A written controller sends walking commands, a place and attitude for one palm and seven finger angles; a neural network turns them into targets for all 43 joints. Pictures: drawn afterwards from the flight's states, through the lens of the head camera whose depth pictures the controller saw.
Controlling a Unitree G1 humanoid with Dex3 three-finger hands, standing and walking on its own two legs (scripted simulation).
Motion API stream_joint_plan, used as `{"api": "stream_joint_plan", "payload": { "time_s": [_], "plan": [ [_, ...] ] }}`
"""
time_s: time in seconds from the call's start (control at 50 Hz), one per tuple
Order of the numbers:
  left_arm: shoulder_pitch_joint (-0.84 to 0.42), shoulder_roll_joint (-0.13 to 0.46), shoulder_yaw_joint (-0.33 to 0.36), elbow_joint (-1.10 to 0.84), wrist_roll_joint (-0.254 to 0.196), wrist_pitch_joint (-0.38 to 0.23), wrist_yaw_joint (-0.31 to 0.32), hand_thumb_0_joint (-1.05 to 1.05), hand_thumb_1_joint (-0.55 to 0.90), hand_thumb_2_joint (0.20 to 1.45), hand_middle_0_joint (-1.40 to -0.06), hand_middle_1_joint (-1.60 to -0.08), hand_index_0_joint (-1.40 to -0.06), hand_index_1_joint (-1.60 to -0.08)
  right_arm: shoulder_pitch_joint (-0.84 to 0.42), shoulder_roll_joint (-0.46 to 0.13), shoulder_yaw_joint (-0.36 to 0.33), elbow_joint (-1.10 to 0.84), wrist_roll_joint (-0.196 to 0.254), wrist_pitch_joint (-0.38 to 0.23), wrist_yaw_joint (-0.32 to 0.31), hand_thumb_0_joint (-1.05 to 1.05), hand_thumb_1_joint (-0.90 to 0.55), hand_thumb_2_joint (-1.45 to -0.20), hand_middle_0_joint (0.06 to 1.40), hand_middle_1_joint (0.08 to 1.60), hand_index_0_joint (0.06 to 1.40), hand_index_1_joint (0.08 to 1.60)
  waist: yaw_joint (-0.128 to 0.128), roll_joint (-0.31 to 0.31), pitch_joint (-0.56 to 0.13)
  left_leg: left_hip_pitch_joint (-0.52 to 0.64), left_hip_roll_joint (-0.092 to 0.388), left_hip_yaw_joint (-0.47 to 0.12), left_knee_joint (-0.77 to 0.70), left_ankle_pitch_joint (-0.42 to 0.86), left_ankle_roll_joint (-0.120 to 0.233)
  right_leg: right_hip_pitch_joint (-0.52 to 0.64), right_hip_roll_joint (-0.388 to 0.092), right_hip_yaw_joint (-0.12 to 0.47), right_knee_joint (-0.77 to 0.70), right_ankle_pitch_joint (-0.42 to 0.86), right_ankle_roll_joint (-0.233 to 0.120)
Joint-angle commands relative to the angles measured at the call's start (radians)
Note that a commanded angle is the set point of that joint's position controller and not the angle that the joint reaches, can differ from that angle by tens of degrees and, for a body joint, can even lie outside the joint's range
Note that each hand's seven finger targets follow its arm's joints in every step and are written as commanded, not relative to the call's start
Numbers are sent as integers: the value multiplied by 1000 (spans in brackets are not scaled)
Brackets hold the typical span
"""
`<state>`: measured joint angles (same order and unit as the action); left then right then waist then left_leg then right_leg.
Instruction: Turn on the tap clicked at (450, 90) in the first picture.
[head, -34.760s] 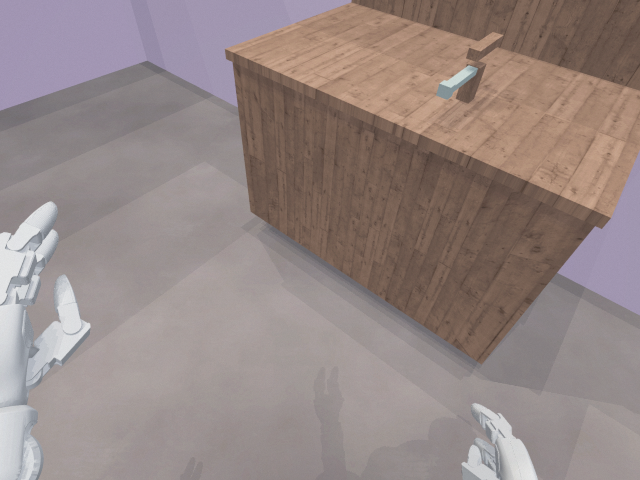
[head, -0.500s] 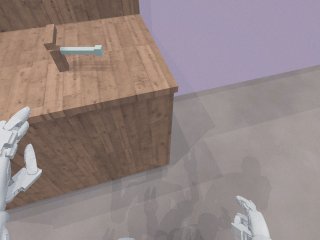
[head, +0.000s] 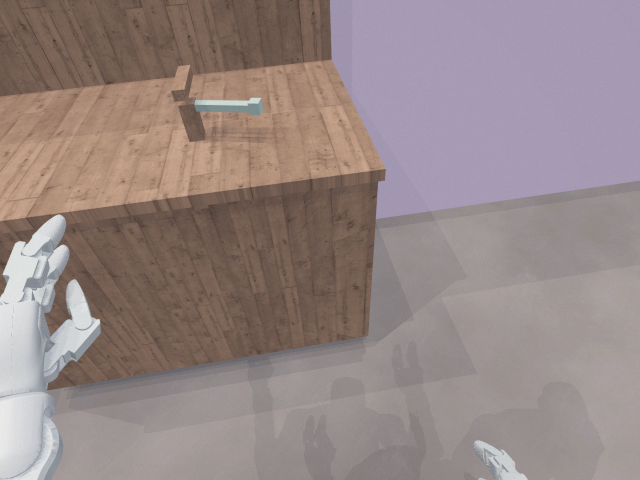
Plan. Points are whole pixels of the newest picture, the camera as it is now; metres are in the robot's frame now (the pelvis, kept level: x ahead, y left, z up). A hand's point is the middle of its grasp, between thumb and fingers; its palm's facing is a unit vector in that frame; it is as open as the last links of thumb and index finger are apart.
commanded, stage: stop stepping back and stand still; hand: left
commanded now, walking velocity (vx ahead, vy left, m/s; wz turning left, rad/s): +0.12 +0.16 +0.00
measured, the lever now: (255, 106) +0.83 +0.21 +0.09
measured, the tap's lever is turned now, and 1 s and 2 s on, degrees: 73 73 73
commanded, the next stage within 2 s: stand and check the lever's angle in 0.20 s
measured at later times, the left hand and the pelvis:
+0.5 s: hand (105, 317) +0.23 +0.24 +0.16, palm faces +0.39 -0.85 -0.36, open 7.4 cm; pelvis +0.02 +0.00 +0.01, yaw +1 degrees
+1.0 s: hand (82, 292) +0.26 +0.27 +0.17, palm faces +0.38 -0.85 -0.35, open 7.4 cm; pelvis +0.04 +0.03 +0.02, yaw -1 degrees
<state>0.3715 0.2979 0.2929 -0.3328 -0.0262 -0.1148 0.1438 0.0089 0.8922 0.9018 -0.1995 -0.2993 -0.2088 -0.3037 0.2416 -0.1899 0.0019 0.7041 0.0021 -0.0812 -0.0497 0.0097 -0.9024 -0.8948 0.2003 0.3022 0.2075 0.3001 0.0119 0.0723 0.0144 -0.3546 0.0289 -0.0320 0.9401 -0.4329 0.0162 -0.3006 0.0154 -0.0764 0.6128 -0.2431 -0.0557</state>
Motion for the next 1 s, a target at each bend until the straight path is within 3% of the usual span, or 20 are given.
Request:
{"api": "stream_joint_plan", "payload": {
  "time_s": [0.0,0.02,0.06,0.14,0.16,0.2,0.22,0.26,0.32,0.34,0.36,0.38,0.4,0.42,0.46,0.54,0.58,0.78,0.92,0.98],
  "plan": [
    [-67,282,157,-315,-12,-96,1,0,900,900,-200,-300,-200,-300,-128,-125,-58,-191,4,-58,-4,0,-900,-900,200,300,200,300,-20,-206,-16,-126,15,-5,125,84,-10,17,-306,428,-420,-305,-84],
    [-45,330,209,-361,-14,-106,8,0,900,900,-200,-300,-200,-300,-134,-126,-60,-200,6,-49,-5,0,-900,-900,200,300,200,300,-22,-169,-43,-73,20,19,44,88,-13,3,-300,364,-412,-283,-81],
    [16,306,206,-406,-20,-116,19,0,900,900,-200,-300,-200,-300,-153,-96,-44,-223,4,-42,-10,0,-900,-900,200,300,200,300,-16,-188,-53,28,8,69,-122,82,-2,-27,-277,281,-412,-297,-71],
    [75,251,179,-384,-29,-109,42,0,900,900,-200,-300,-200,-300,-128,-100,-44,-234,0,-47,-22,0,-900,-900,200,300,200,300,-21,-113,-50,238,-15,114,-423,65,16,-96,-237,247,-334,-403,-52],
    [74,240,172,-361,-31,-108,43,0,900,900,-200,-300,-200,-300,-121,-111,-46,-236,-2,-49,-24,0,-900,-900,200,300,200,300,-23,-38,-41,248,-4,75,-497,16,30,-101,-192,228,-269,-404,-33],
    [42,208,159,-334,-26,-109,45,0,900,900,-200,-300,-200,-300,-118,-147,-48,-242,1,-53,-23,0,-900,-900,200,300,200,300,-20,203,8,183,179,-232,-704,-180,117,-144,-24,100,-2,-265,38],
    [10,203,150,-307,-21,-102,45,0,900,900,-200,-300,-200,-300,-114,-136,-48,-249,13,-55,-23,0,-900,-900,200,300,200,300,-28,223,13,128,265,-340,-769,-179,158,-130,2,47,178,-235,67],
    [-11,225,171,-259,-10,-93,40,0,900,900,-200,-300,-200,-300,-108,-132,-58,-221,13,-70,-20,0,-900,-900,200,300,200,300,-15,127,5,27,229,-260,-747,-142,143,-58,-22,83,206,-223,69],
    [2,198,127,-271,-2,-85,22,0,900,900,-200,-300,-200,-300,-130,-134,-48,-237,22,-78,-16,0,-900,-900,200,300,200,300,-3,41,6,-3,114,-68,-566,-11,77,123,-26,70,-165,-25,74],
    [-1,191,105,-275,2,-87,17,0,900,900,-200,-300,-200,-300,-138,-129,-49,-239,17,-78,-14,0,-900,-900,200,300,200,300,-11,-69,16,-20,58,-28,-461,55,48,131,-71,170,-258,15,50],
    [-9,207,109,-285,1,-88,12,0,900,900,-200,-300,-200,-300,-139,-127,-55,-240,11,-77,-8,0,-900,-900,200,300,200,300,-22,-196,7,-23,7,18,-340,94,20,107,-175,334,-322,16,1],
    [-44,226,118,-327,-4,-88,12,0,900,900,-200,-300,-200,-300,-147,-119,-51,-239,8,-78,-2,0,-900,-900,200,300,200,300,-28,-227,-14,-8,-9,48,-281,124,2,100,-254,416,-347,92,-40],
    [-51,210,104,-339,-9,-85,11,0,900,900,-200,-300,-200,-300,-121,-123,-65,-229,12,-82,3,0,-900,-900,200,300,200,300,-18,-252,-47,25,-15,38,-252,86,-9,96,-270,420,-363,31,-52],
    [-54,239,121,-378,-9,-83,16,0,900,900,-200,-300,-200,-300,-133,-132,-72,-238,14,-82,4,0,-900,-900,200,300,200,300,-11,-242,-41,17,-5,29,-244,89,-9,112,-271,431,-357,73,-56],
    [-20,258,155,-408,-12,-95,26,0,900,900,-200,-300,-200,-300,-132,-119,-56,-236,6,-83,1,0,-900,-900,200,300,200,300,-7,-158,-76,69,1,18,-364,158,-1,157,-252,352,-282,196,-59],
    [60,252,184,-401,-25,-104,39,0,900,900,-200,-300,-200,-300,-152,-126,-55,-242,4,-66,-17,0,-900,-900,200,300,200,300,7,-1,-138,229,84,-64,-528,436,22,140,-83,183,-187,178,33],
    [73,248,192,-378,-21,-97,37,0,900,900,-200,-300,-200,-300,-155,-119,-47,-248,2,-55,-18,0,-900,-900,200,300,200,300,2,33,-128,205,91,-68,-535,481,27,157,-59,149,-176,214,43],
    [61,196,118,-340,-23,-82,20,0,900,900,-200,-300,-200,-300,-154,-138,-49,-257,3,-51,-19,0,-900,-900,200,300,200,300,-3,-29,-135,194,79,-36,-548,479,9,180,-49,139,-203,280,49],
    [-3,252,159,-408,-19,-96,35,0,900,900,-200,-300,-200,-300,-168,-137,-48,-263,-7,-49,-29,0,-900,-900,200,300,200,300,2,58,-130,165,65,-42,-572,431,3,198,-45,140,-211,247,40],
    [31,223,145,-366,-22,-96,34,0,900,900,-200,-300,-200,-300,-162,-132,-46,-263,-5,-48,-26,0,-900,-900,200,300,200,300,3,40,-123,151,66,-41,-579,416,1,205,-41,130,-217,235,43]
  ]
}}
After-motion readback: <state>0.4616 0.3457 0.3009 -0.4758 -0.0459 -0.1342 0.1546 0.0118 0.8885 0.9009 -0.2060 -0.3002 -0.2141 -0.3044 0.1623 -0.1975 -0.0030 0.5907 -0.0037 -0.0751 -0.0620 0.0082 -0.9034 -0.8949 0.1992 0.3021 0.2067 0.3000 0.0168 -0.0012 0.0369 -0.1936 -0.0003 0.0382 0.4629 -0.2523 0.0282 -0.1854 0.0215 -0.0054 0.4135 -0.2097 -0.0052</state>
